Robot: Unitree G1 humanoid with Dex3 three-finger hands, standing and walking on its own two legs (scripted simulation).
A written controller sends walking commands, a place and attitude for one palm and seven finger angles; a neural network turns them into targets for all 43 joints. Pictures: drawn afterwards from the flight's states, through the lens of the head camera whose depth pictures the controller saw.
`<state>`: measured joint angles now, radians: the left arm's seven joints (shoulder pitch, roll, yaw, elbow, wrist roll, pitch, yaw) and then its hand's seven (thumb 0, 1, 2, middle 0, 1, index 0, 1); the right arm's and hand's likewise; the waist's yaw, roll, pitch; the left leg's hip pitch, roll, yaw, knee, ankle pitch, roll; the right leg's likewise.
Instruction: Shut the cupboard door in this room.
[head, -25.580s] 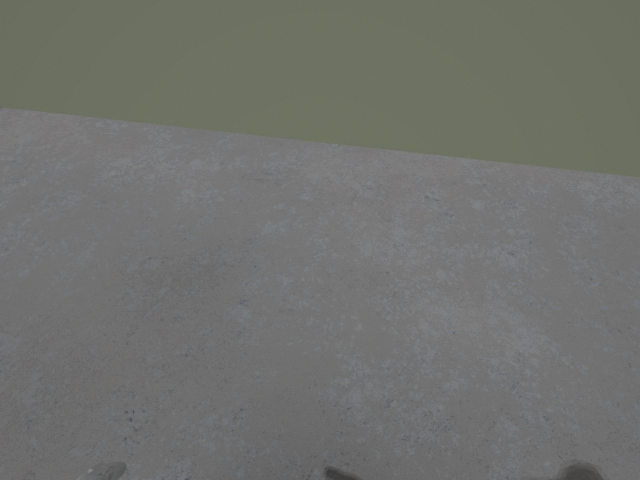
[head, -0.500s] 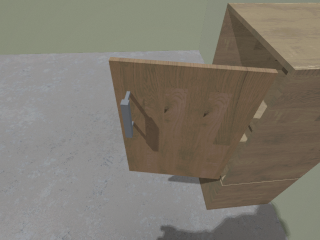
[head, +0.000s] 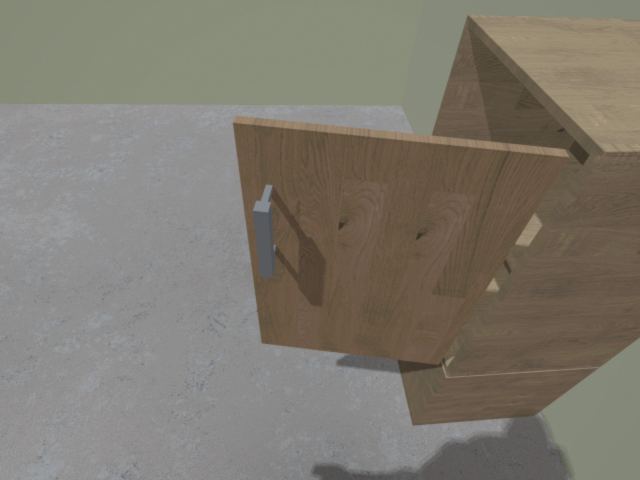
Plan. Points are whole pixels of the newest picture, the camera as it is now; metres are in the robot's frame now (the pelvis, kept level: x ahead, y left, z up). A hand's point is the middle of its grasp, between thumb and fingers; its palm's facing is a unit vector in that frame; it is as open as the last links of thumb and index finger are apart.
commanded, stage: shuffle to correct the standing spot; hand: left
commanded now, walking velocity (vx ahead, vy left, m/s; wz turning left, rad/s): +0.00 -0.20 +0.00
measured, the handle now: (267, 232) +0.45 +0.11 +0.04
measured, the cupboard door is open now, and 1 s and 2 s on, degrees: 79 79 79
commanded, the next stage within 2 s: come to a stop and stand still in 0.12 s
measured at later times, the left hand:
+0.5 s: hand out of the picture +0.02 +0.13 -0.18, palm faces -0.01 -0.97 -0.23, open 7.4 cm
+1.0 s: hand out of the picture +0.03 +0.12 -0.17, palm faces +0.03 -0.97 -0.25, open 7.3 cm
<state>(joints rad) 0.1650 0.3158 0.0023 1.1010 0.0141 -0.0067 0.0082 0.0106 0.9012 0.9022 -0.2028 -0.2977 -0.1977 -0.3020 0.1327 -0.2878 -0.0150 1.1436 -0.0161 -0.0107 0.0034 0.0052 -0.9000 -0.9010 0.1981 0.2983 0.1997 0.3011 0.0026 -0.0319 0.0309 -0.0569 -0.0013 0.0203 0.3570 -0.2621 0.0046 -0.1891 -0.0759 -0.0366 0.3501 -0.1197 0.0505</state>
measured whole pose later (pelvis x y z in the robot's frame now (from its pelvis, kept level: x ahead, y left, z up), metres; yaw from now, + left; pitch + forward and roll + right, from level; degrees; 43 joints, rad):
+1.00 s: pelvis +0.00 -0.07 -0.01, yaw +0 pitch -1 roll +1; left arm 0.21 0.14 0.03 1.12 0.01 -0.01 0.02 0.01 0.92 0.90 -0.20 -0.30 -0.20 -0.30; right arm 0.34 -0.16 -0.01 1.10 -0.02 -0.01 -0.03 0.00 -0.91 -0.90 0.19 0.30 0.19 0.30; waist -0.01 0.07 0.05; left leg -0.11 0.08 0.00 0.41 -0.29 -0.07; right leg -0.29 0.00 -0.07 0.50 -0.21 -0.05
